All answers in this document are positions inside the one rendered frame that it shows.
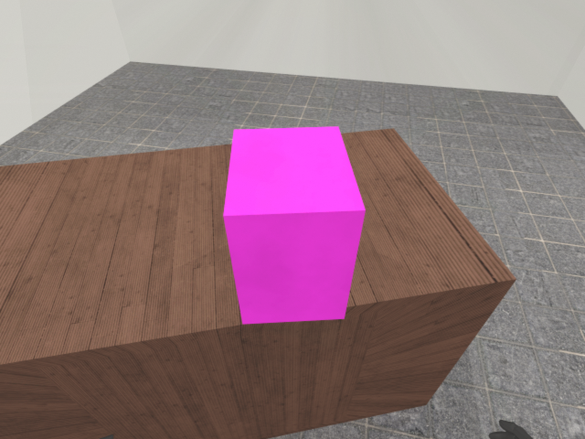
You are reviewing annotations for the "carton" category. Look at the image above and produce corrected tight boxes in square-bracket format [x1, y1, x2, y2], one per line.
[223, 126, 366, 325]

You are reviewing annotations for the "robot right hand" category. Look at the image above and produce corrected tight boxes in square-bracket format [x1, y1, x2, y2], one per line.
[489, 420, 533, 439]

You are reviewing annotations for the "pedestal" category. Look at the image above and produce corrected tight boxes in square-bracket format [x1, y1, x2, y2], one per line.
[0, 128, 516, 439]

